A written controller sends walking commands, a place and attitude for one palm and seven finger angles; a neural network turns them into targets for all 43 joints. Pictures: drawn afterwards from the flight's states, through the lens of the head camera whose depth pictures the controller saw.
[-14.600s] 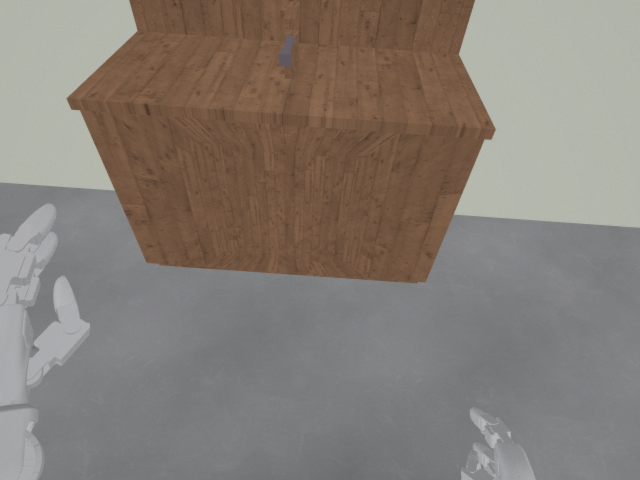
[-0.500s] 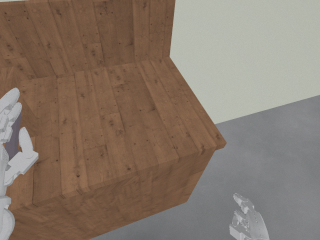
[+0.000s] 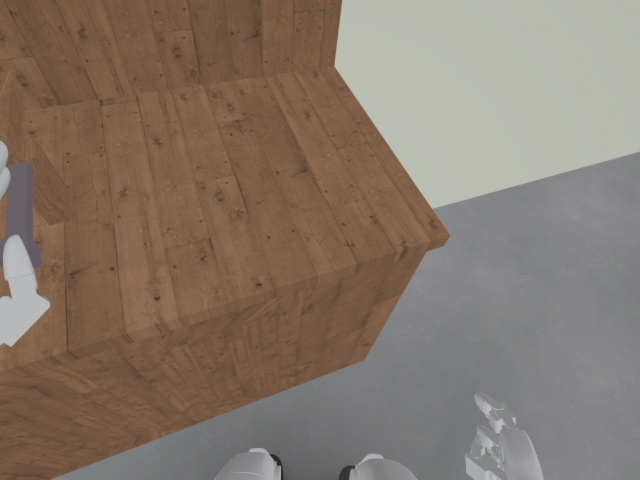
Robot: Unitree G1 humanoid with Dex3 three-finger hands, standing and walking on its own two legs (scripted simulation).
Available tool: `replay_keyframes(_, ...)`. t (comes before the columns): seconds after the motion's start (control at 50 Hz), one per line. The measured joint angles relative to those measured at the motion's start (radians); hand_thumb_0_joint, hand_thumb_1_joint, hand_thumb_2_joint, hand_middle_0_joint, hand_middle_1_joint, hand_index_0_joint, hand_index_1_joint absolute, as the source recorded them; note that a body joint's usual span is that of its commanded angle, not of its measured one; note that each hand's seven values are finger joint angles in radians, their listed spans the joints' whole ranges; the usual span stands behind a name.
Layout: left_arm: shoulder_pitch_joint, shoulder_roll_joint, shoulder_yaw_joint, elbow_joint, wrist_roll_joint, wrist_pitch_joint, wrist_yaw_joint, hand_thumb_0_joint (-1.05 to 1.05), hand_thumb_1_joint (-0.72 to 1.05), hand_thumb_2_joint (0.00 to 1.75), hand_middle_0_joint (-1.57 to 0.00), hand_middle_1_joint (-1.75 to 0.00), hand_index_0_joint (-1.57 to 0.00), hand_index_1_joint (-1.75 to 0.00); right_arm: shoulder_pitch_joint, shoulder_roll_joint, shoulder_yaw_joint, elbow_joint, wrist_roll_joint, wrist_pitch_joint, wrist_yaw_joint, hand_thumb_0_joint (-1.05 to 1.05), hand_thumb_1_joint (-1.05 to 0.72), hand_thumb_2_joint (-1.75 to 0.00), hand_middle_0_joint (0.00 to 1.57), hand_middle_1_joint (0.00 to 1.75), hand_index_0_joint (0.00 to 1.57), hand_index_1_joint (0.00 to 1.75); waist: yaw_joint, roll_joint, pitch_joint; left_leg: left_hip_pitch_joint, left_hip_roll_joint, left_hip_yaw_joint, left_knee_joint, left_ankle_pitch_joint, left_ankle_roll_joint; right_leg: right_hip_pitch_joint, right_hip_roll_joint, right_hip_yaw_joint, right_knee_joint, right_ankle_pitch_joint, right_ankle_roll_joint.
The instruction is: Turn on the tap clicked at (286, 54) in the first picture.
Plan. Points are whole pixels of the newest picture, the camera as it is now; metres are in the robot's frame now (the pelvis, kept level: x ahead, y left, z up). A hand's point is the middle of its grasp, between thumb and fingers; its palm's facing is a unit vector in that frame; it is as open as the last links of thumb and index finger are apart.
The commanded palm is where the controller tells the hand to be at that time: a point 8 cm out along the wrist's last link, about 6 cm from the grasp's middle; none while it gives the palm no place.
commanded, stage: come to a stop and stand still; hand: left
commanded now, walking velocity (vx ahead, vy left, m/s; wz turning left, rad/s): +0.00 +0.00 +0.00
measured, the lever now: (18, 253) +0.30 +0.34 +0.10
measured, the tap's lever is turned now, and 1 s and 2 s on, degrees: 0 0 0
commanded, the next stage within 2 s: look again from close up in 1.14 s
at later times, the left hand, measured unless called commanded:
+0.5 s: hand (31, 350) +0.19 +0.24 +0.17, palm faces +0.41 -0.82 -0.40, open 7.4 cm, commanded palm +0.14 +0.26 +0.19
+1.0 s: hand out of the picture +0.16 +0.28 +0.16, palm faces +0.46 -0.83 -0.32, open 7.4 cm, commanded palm +0.10 +0.28 +0.19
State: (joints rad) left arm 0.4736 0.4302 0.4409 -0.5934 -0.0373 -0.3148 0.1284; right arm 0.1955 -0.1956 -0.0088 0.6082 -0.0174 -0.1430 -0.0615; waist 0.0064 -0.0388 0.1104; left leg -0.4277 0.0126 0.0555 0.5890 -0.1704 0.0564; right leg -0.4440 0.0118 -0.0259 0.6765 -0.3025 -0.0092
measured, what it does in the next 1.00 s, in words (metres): steps on the spot: right foot, then left foot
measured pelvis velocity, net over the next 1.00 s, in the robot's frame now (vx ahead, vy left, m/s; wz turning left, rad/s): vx -0.07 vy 0.01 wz -0.05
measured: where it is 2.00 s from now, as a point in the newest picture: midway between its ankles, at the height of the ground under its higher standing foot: outside the picture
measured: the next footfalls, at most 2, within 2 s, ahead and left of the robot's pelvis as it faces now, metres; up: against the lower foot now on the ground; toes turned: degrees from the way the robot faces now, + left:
right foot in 0.28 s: -0.07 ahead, -0.15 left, +0.00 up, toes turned -4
left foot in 0.48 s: +0.02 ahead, +0.12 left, +0.00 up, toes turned -4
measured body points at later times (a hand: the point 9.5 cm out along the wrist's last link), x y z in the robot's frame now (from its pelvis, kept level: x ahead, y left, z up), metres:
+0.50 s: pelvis -0.03 -0.01 +0.00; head -0.02 +0.00 +0.45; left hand +0.16 +0.28 +0.19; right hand +0.12 -0.26 -0.08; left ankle -0.03 +0.08 -0.73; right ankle -0.11 -0.14 -0.72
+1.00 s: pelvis -0.07 +0.01 +0.01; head -0.07 +0.02 +0.46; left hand +0.13 +0.32 +0.18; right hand +0.08 -0.23 -0.07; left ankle -0.02 +0.12 -0.73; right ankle -0.03 -0.11 -0.73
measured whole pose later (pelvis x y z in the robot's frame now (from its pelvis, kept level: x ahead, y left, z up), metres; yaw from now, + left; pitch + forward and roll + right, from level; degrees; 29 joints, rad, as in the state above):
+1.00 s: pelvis -0.07 +0.01 +0.01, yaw -3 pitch -3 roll +1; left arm 0.35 0.34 0.40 -0.33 -0.04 -0.20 0.13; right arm 0.26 -0.21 0.00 0.63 0.02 -0.14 -0.04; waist 0.05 -0.04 0.03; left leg -0.26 -0.03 -0.01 0.52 -0.22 0.02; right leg -0.29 -0.01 0.01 0.56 -0.25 0.00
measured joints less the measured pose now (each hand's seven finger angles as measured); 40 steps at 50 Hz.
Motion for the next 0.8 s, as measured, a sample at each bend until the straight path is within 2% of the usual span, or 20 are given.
replay_keyframes(0.06, -0.036, 0.001, 0.012, 0.025, -0.002, 0.005, -0.003, 0.02, 0.88, 0.9, -0.21, -0.3, -0.22, -0.3, 0.006, 0.029, 0.006, 0.008, -0.008, -0.014, 0.007, 0.01, -0.9, -0.9, 0.2, 0.29, 0.21, 0.3, -0.004, 0.011, 0.007, -0.004, 0.02, -0.02, -0.035, 0.021, 0.0, -0.046, 0.043, 0.037, 0.273, -0.11, -0.001)
replay_keyframes(0.12, -0.046, -0.022, 0.003, 0.009, -0.009, 0.038, -0.005, 0.02, 0.88, 0.9, -0.21, -0.3, -0.22, -0.3, 0.016, 0.049, 0.013, -0.001, 0.003, -0.016, 0.037, 0.01, -0.9, -0.9, 0.2, 0.29, 0.21, 0.3, 0.008, 0.011, 0.0, -0.01, 0.043, -0.021, -0.069, 0.053, -0.007, -0.009, 0.039, 0.033, 0.323, -0.121, 0.005)
replay_keyframes(0.16, -0.034, -0.039, -0.011, -0.016, -0.012, 0.067, -0.006, 0.02, 0.89, 0.9, -0.21, -0.3, -0.21, -0.3, 0.02, 0.057, 0.02, -0.008, 0.012, -0.01, 0.052, 0.01, -0.9, -0.9, 0.2, 0.3, 0.21, 0.3, 0.011, 0.008, -0.013, -0.015, 0.053, -0.015, -0.081, 0.063, -0.012, 0.056, 0.022, 0.019, 0.236, -0.132, 0.004)
replay_keyframes(0.22, -0.028, -0.04, -0.037, -0.041, -0.008, 0.108, -0.011, 0.02, 0.89, 0.9, -0.21, -0.3, -0.21, -0.3, 0.023, 0.061, 0.027, -0.021, 0.015, -0.004, 0.062, 0.01, -0.9, -0.9, 0.2, 0.3, 0.21, 0.3, 0.007, 0.009, -0.031, -0.024, 0.055, -0.017, -0.091, 0.071, -0.023, 0.192, 0.013, -0.008, 0.0, -0.159, -0.01)
replay_keyframes(0.28, -0.035, -0.014, -0.035, -0.042, -0.003, 0.124, -0.019, 0.02, 0.89, 0.9, -0.21, -0.3, -0.21, -0.3, 0.013, 0.05, 0.03, -0.043, 0.019, 0.003, 0.065, 0.01, -0.9, -0.9, 0.2, 0.3, 0.21, 0.3, 0.0, 0.016, -0.032, -0.051, 0.041, -0.021, -0.048, 0.037, -0.034, 0.32, 0.014, -0.031, -0.245, -0.052, -0.018)
replay_keyframes(0.32, -0.038, -0.017, -0.047, -0.023, -0.002, 0.125, -0.028, 0.02, 0.88, 0.9, -0.21, -0.3, -0.21, -0.3, -0.001, 0.024, 0.023, -0.038, 0.024, 0.02, 0.063, 0.01, -0.9, -0.9, 0.2, 0.3, 0.21, 0.3, -0.016, 0.072, -0.015, -0.067, 0.047, -0.061, 0.047, -0.076, -0.036, 0.355, 0.036, -0.058, -0.268, -0.014, 0.0)
replay_keyframes(0.34, -0.024, -0.015, -0.05, -0.016, -0.006, 0.124, -0.031, 0.02, 0.88, 0.9, -0.21, -0.3, -0.22, -0.3, 0.003, 0.015, 0.02, -0.03, 0.031, 0.029, 0.063, 0.01, -0.9, -0.9, 0.2, 0.3, 0.21, 0.3, -0.015, 0.082, -0.026, -0.077, 0.034, -0.073, 0.134, -0.134, -0.041, 0.359, 0.036, -0.059, -0.262, -0.019, 0.004)
replay_keyframes(0.38, 0.021, -0.021, -0.044, -0.008, -0.013, 0.119, -0.033, 0.02, 0.88, 0.9, -0.21, -0.3, -0.22, -0.3, 0.018, 0.005, 0.016, -0.012, 0.047, 0.048, 0.063, 0.01, -0.9, -0.9, 0.2, 0.3, 0.21, 0.3, 0.004, 0.068, -0.067, -0.088, -0.003, -0.072, 0.335, -0.188, -0.051, 0.347, 0.018, -0.03, -0.236, -0.042, 0.003)
replay_keyframes(0.42, 0.056, -0.033, -0.027, 0.012, -0.014, 0.11, -0.026, 0.02, 0.88, 0.9, -0.21, -0.3, -0.22, -0.3, 0.032, 0.0, 0.014, -0.002, 0.055, 0.061, 0.059, 0.01, -0.9, -0.9, 0.2, 0.3, 0.21, 0.3, 0.017, 0.036, -0.103, -0.058, -0.023, -0.055, 0.396, -0.221, -0.047, 0.327, -0.004, 0.005, -0.213, -0.057, 0.005)
replay_keyframes(0.44, 0.057, -0.036, -0.02, 0.031, -0.011, 0.104, -0.019, 0.01, 0.88, 0.9, -0.21, -0.3, -0.22, -0.3, 0.037, -0.002, 0.013, -0.002, 0.055, 0.063, 0.056, 0.01, -0.9, -0.9, 0.2, 0.3, 0.21, 0.3, 0.016, 0.021, -0.112, -0.02, -0.026, -0.044, 0.333, -0.21, -0.041, 0.317, -0.016, 0.014, -0.195, -0.066, 0.011)
replay_keyframes(0.48, 0.025, -0.044, -0.018, 0.075, -0.008, 0.102, -0.004, 0.01, 0.88, 0.9, -0.21, -0.3, -0.22, -0.3, 0.041, -0.021, 0.007, -0.009, 0.052, 0.051, 0.048, 0.01, -0.9, -0.9, 0.2, 0.3, 0.21, 0.3, 0.002, 0.017, -0.107, 0.09, -0.027, -0.038, 0.1, -0.099, -0.025, 0.284, -0.03, 0.007, -0.108, -0.101, 0.018)
replay_keyframes(0.52, -0.043, -0.055, -0.023, 0.127, -0.007, 0.11, 0.011, 0.01, 0.88, 0.9, -0.21, -0.3, -0.22, -0.3, 0.012, -0.022, -0.013, 0.003, 0.045, 0.038, 0.037, 0.01, -0.9, -0.9, 0.2, 0.3, 0.21, 0.3, 0.001, -0.004, -0.063, 0.15, -0.053, -0.022, 0.025, -0.173, -0.009, 0.208, -0.052, 0.027, 0.082, -0.13, 0.01)
replay_keyframes(0.54, -0.112, -0.034, -0.01, 0.175, 0.03, 0.109, -0.004, 0.01, 0.88, 0.9, -0.21, -0.3, -0.22, -0.3, 0.006, -0.009, -0.028, 0.011, 0.03, 0.016, 0.039, 0.01, -0.9, -0.9, 0.2, 0.29, 0.21, 0.3, 0.034, -0.037, -0.041, 0.156, -0.07, 0.009, 0.018, -0.17, -0.005, 0.142, -0.063, 0.062, 0.199, -0.14, 0.002)
replay_keyframes(0.56, -0.194, -0.008, 0.001, 0.246, 0.049, 0.089, -0.017, 0.02, 0.88, 0.9, -0.21, -0.3, -0.22, -0.3, 0.002, 0.0, -0.032, 0.018, 0.021, -0.008, 0.043, 0.01, -0.9, -0.9, 0.2, 0.29, 0.2, 0.3, 0.051, -0.057, -0.024, 0.153, -0.081, 0.025, 0.008, -0.151, -0.006, 0.088, -0.066, 0.067, 0.261, -0.144, -0.005)
replay_keyframes(0.58, -0.261, 0.006, 0.01, 0.299, 0.048, 0.086, -0.02, 0.02, 0.88, 0.9, -0.21, -0.3, -0.22, -0.3, -0.005, 0.005, -0.029, 0.018, 0.018, -0.021, 0.052, 0.01, -0.9, -0.9, 0.2, 0.29, 0.2, 0.3, 0.047, -0.061, -0.003, 0.153, -0.086, 0.022, -0.003, -0.126, -0.011, 0.062, -0.063, 0.052, 0.261, -0.141, -0.008)
replay_keyframes(0.6, -0.308, 0.009, 0.015, 0.326, 0.039, 0.095, -0.019, 0.02, 0.88, 0.9, -0.21, -0.3, -0.22, -0.3, -0.01, 0.006, -0.023, 0.009, 0.018, -0.027, 0.065, 0.01, -0.91, -0.9, 0.2, 0.29, 0.2, 0.3, 0.032, -0.052, 0.018, 0.154, -0.085, 0.008, -0.008, -0.108, -0.014, 0.061, -0.055, 0.03, 0.207, -0.115, -0.011)
replay_keyframes(0.64, -0.34, -0.003, 0.008, 0.288, 0.02, 0.12, -0.016, 0.02, 0.88, 0.9, -0.21, -0.3, -0.21, -0.3, -0.006, 0.001, -0.01, -0.021, 0.03, -0.039, 0.094, 0.01, -0.91, -0.9, 0.2, 0.29, 0.2, 0.3, 0.0, -0.023, 0.041, 0.142, -0.081, -0.017, 0.012, -0.103, -0.018, 0.098, -0.039, 0.007, 0.025, 0.03, -0.019)
replay_keyframes(0.72, -0.16, -0.033, -0.041, 0.053, -0.016, 0.063, -0.022, 0.02, 0.89, 0.9, -0.21, -0.3, -0.21, -0.3, -0.017, -0.004, 0.006, -0.031, 0.032, -0.034, 0.118, 0.01, -0.9, -0.9, 0.2, 0.29, 0.21, 0.3, -0.049, 0.034, 0.01, 0.066, -0.054, -0.048, 0.196, -0.211, -0.048, 0.113, 0.006, 0.004, -0.035, 0.022, -0.026)
replay_keyframes(0.76, -0.043, -0.021, -0.054, -0.012, -0.027, 0.03, -0.031, 0.02, 0.89, 0.9, -0.21, -0.3, -0.21, -0.3, -0.003, 0.007, 0.003, -0.028, 0.038, -0.015, 0.108, 0.01, -0.9, -0.9, 0.2, 0.29, 0.21, 0.3, -0.055, 0.026, -0.026, 0.049, -0.054, -0.055, 0.245, -0.24, -0.064, 0.122, 0.008, 0.024, -0.075, 0.043, -0.024)
replay_keyframes(0.8, 0.023, 0.003, -0.044, -0.008, -0.028, 0.017, -0.032, 0.02, 0.88, 0.9, -0.22, -0.3, -0.22, -0.3, 0.02, 0.013, 0.004, -0.022, 0.043, 0.006, 0.083, 0.01, -0.9, -0.9, 0.2, 0.3, 0.21, 0.3, -0.05, 0.006, -0.061, 0.077, -0.044, -0.053, 0.156, -0.21, -0.065, 0.133, 0.001, 0.038, -0.111, 0.064, -0.017)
